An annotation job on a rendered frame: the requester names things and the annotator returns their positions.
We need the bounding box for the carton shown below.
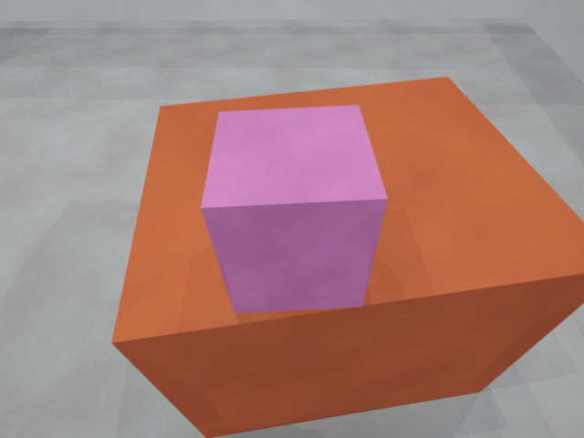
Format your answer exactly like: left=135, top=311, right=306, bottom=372
left=201, top=105, right=388, bottom=313

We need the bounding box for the pedestal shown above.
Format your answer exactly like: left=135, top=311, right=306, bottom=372
left=111, top=77, right=584, bottom=438

